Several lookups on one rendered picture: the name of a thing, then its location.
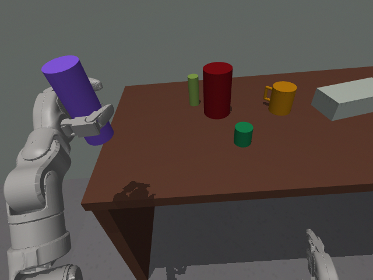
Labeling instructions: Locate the desk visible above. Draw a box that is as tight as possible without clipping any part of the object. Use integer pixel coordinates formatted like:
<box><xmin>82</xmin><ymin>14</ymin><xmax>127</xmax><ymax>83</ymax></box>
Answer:
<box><xmin>81</xmin><ymin>66</ymin><xmax>373</xmax><ymax>280</ymax></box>

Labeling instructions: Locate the right robot hand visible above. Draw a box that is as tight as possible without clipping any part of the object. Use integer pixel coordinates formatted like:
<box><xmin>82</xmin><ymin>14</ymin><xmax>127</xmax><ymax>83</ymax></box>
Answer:
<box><xmin>302</xmin><ymin>229</ymin><xmax>339</xmax><ymax>280</ymax></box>

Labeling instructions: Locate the left robot hand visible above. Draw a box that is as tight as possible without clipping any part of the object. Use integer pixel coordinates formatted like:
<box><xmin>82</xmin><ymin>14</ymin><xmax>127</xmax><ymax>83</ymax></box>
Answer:
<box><xmin>33</xmin><ymin>78</ymin><xmax>114</xmax><ymax>143</ymax></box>

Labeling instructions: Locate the left robot arm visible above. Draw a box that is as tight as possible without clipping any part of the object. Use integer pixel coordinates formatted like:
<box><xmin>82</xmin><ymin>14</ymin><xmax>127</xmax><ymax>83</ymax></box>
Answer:
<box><xmin>3</xmin><ymin>128</ymin><xmax>83</xmax><ymax>280</ymax></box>

